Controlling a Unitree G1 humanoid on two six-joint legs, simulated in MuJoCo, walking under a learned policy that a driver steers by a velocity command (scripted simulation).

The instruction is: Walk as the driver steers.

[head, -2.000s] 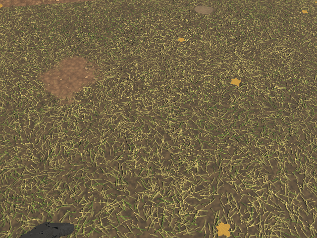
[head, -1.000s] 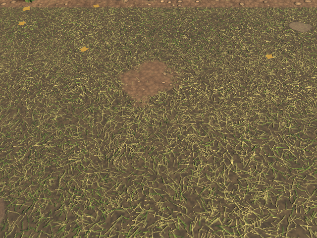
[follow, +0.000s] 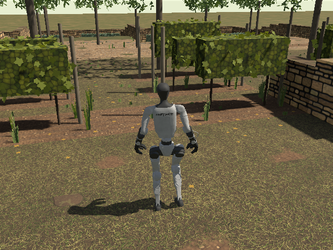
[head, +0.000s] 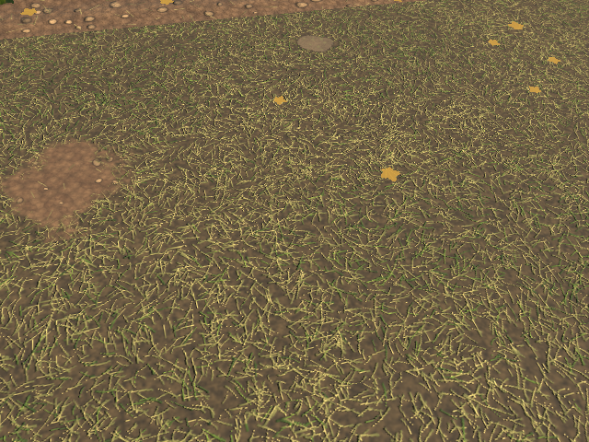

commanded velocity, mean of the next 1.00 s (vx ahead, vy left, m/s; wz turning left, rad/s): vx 0.31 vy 0.00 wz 0.29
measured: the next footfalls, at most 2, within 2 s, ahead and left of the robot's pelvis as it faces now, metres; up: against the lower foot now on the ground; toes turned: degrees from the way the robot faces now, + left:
right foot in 0.24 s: +0.10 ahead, -0.11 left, +0.00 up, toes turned +6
left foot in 0.68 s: +0.37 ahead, +0.18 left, +0.00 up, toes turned +21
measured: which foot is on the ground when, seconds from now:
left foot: down 0.00-0.24, up 0.26-0.66, down 0.68-1.00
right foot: up 0.00-0.22, down 0.24-0.70, up 0.72-1.00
